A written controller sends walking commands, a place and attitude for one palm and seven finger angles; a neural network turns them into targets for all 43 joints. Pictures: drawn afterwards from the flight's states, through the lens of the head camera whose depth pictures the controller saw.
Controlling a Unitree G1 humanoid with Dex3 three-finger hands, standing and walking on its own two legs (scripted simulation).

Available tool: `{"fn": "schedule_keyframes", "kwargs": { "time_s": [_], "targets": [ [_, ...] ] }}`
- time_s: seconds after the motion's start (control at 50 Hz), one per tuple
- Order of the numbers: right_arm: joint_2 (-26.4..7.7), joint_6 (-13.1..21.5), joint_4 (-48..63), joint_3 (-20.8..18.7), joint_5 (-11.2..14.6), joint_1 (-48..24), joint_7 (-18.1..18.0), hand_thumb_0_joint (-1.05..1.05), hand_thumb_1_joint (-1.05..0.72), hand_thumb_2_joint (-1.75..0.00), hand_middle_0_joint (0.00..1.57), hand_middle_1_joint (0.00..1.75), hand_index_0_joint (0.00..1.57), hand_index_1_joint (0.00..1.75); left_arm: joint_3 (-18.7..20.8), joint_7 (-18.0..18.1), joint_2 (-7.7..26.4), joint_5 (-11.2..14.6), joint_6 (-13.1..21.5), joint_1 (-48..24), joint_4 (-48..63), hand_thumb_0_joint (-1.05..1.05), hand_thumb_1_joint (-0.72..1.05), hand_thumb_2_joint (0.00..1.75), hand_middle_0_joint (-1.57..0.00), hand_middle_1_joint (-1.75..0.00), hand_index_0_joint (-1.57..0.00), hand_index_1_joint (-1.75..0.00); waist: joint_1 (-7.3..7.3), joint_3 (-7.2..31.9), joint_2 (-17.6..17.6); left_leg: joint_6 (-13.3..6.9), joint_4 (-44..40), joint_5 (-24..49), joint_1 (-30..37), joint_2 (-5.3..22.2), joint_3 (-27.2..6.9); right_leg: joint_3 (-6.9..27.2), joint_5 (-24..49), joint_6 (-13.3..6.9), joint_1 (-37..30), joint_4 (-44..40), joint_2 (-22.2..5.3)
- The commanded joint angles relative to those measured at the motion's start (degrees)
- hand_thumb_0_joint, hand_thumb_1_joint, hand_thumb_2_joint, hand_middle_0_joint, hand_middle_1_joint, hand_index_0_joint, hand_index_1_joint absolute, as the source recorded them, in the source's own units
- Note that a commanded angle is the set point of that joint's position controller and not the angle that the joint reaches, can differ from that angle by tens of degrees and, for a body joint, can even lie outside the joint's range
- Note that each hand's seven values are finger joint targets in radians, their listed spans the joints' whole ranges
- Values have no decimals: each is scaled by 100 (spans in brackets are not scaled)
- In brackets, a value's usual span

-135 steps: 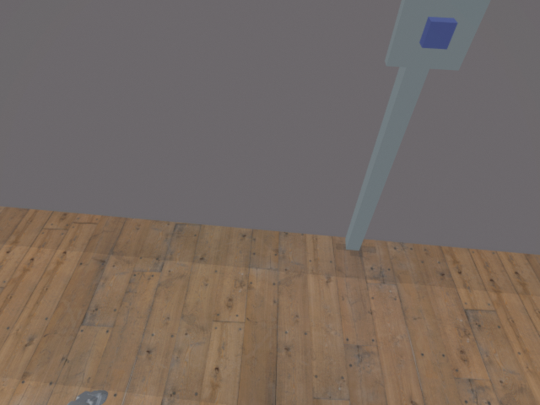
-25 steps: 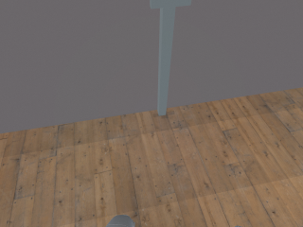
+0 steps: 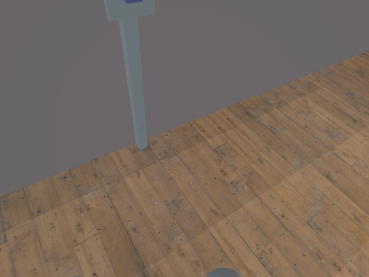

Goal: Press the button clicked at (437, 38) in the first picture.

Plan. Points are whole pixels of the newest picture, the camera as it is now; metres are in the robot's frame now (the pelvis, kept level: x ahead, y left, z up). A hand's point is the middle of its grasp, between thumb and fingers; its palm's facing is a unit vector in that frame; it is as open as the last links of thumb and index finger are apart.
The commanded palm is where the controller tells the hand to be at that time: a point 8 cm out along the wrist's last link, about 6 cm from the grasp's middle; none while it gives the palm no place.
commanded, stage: walk to a spot facing it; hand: left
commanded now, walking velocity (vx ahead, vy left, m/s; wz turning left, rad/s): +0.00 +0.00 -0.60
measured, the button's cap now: out of the picture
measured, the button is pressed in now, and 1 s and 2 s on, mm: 0 0 0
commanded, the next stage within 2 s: turn to face it in 1.96 s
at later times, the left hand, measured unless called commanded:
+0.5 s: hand (127, 274) +0.15 +0.14 -0.16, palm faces -0.25 -0.95 -0.21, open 7.4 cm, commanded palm none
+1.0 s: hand (179, 208) +0.33 +0.02 -0.18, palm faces -0.60 -0.79 -0.13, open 7.4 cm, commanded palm none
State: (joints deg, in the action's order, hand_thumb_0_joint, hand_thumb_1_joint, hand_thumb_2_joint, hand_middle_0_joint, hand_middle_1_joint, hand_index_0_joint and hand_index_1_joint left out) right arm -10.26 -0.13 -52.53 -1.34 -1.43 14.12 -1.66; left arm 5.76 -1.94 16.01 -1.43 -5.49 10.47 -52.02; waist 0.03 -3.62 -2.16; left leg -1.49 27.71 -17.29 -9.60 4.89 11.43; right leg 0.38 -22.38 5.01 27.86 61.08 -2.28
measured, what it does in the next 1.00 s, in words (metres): walks ahead, turning right: right foot, then left foot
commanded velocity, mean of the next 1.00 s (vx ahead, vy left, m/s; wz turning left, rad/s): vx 0.22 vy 0.00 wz -0.60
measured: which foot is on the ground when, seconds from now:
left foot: down 0.00-0.18, up 0.20-0.54, down 0.56-1.00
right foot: up 0.00-0.16, down 0.18-0.58, up 0.60-1.00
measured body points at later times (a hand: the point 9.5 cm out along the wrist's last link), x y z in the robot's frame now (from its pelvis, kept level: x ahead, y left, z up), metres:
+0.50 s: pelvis +0.02 -0.03 +0.00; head +0.04 -0.03 +0.44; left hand +0.17 +0.19 -0.15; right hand +0.01 -0.30 -0.14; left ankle +0.07 +0.09 -0.71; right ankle -0.02 -0.15 -0.74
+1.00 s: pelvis +0.15 -0.07 -0.01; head +0.20 -0.08 +0.44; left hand +0.36 +0.06 -0.17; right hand -0.05 -0.18 -0.14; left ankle +0.09 +0.08 -0.74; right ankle +0.17 -0.23 -0.69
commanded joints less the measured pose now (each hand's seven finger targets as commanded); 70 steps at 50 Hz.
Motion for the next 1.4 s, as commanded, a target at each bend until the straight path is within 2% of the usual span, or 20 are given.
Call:
{"fn": "schedule_keyframes", "kwargs": {
  "time_s": [0.0,0.12,0.16,0.28,0.42,0.5,0.52,0.54,0.56,0.58,0.68,0.94,1.0,1.04,1.06,1.08,1.1,1.16,1.22,1.38],
  "targets": [
    [-1284,105,158,-409,0,352,-38,0,-90,-90,20,30,20,30,-53,-43,129,7,195,-644,667,0,90,90,-20,-30,-20,-30,283,252,1268,-681,-732,2683,589,1553,-818,-343,-218,-83,133,-977,-87],
    [-1360,56,63,-470,37,357,57,0,-90,-90,20,30,20,30,-12,35,375,7,416,66,460,0,90,90,-20,-30,-20,-30,-97,808,830,66,1034,2555,-73,1432,-11,-520,1180,-494,-2036,-3626,22],
    [-770,-15,503,-280,54,114,81,0,-90,-90,20,30,20,30,176,208,1433,57,515,841,242,0,90,90,-20,-30,-20,-30,-413,1197,-1465,655,3538,-1935,-2624,267,-238,2258,5099,-1542,-3455,-3861,-2236],
    [-829,-156,228,-307,-4,109,66,0,-90,-90,20,30,20,30,51,267,788,21,446,-310,505,0,90,90,-20,-30,-20,-30,81,571,-619,704,3437,-546,-2067,299,-836,1167,2202,-1418,-1824,-4191,-1052],
    [-874,22,536,-310,1,-417,185,0,-90,-90,20,30,20,30,74,162,950,-5,552,156,314,0,90,90,-20,-30,-20,-30,-188,269,-724,613,2049,-640,-1846,14,-747,2033,-346,-1574,-1527,-4667,-983],
    [-798,158,405,-295,45,284,130,0,-90,-90,20,30,20,30,93,133,899,7,539,-122,362,0,90,90,-20,-30,-20,-30,212,291,-736,493,393,-199,-128,-273,-559,2009,-364,-1339,-628,-4124,-616],
    [-935,216,235,-319,53,780,65,0,-90,-90,20,30,20,30,51,118,656,29,517,-236,424,0,90,90,-20,-30,-20,-30,454,414,-216,463,-336,-136,895,-141,-646,1689,-474,-1090,16,-3514,-238],
    [-1492,252,105,-422,-17,1248,8,0,-90,-90,20,30,20,30,-44,66,200,71,483,-171,548,0,90,90,-20,-30,-20,-30,637,499,1466,167,-1210,-1681,1651,1181,-2200,953,-982,-769,1084,-1949,523],
    [-1890,252,115,-455,-55,1479,-5,0,-90,-90,20,30,20,30,-53,22,45,50,519,-285,753,0,90,90,-20,-30,-20,-30,643,245,2140,-302,-1993,-2790,1319,2494,-3693,112,-1236,-513,1718,-555,604],
    [-1737,261,154,-416,-39,1161,1,0,-90,-90,20,30,20,30,0,11,287,-30,505,-514,739,0,90,90,-20,-30,-20,-30,571,-86,1900,-406,-2304,-3354,437,2664,-3972,431,-831,-511,1656,177,168],
    [-819,445,137,-173,39,585,-42,0,-90,-90,20,30,20,30,45,-134,-15,-56,440,286,154,0,90,90,-20,-30,-20,-30,-3,-141,1023,187,-1766,147,346,1338,-1015,54,1065,-333,1209,989,-96],
    [-617,429,-714,-238,-53,1741,-41,0,-90,-90,20,30,20,30,-136,-169,-466,-44,503,-1309,432,0,90,90,-20,-30,-20,-30,436,-608,1024,-350,-1275,2838,1514,1595,401,-922,998,-506,1357,-1645,-148],
    [-838,428,-669,-321,-24,1514,-20,0,-90,-90,20,30,20,30,-89,-132,-317,-46,586,-684,260,0,90,90,-20,-30,-20,-30,51,-127,1189,-260,-191,5245,1580,1654,805,-1224,687,-858,229,-2122,324],
    [-1087,422,-507,-364,48,1155,25,0,-90,-90,20,30,20,30,32,-73,53,-69,701,765,-153,0,90,90,-20,-30,-20,-30,-672,822,1064,33,1719,5578,1081,1450,1034,-1408,1067,-1061,-1882,-2789,636],
    [-860,410,-410,-328,132,1272,110,0,-90,-90,20,30,20,30,170,-11,683,-88,780,1474,-355,0,90,90,-20,-30,-20,-30,-957,1513,197,269,3353,3289,-622,1205,823,-228,1298,-1383,-3965,-3070,-280],
    [-409,444,-145,-241,194,1269,103,0,-90,-90,20,30,20,30,271,102,1270,4,819,1991,-432,0,90,90,-20,-30,-20,-30,-986,2172,-957,571,5430,-1619,-2553,132,280,3019,2340,-2158,-5119,-3431,-2065],
    [-526,424,17,-256,175,738,64,0,-90,-90,20,30,20,30,327,162,1496,144,747,1795,-396,0,90,90,-20,-30,-20,-30,-915,1938,-691,411,5934,-1515,-2953,223,-680,3314,2117,-2273,-4485,-4121,-2303],
    [-489,320,-119,-284,7,477,74,0,-90,-90,20,30,20,30,21,182,582,126,818,412,-62,0,90,90,-20,-30,-20,-30,-173,392,311,414,5224,-57,-2532,746,-1052,1774,1605,-1642,-1866,-4530,-1539],
    [-308,154,-290,-244,-47,925,101,0,-90,-90,20,30,20,30,-55,202,342,23,938,239,-100,0,90,90,-20,-30,-20,-30,206,379,42,500,4472,138,-2130,683,-954,1012,1988,-1549,-1102,-4681,-1064],
    [-412,208,226,-235,-45,-492,249,0,-90,-90,20,30,20,30,-112,216,205,21,1053,932,-379,0,90,90,-20,-30,-20,-30,-82,119,-341,625,2842,750,-2945,505,-936,1089,2414,-1619,-1899,-4629,-845]
  ]
}}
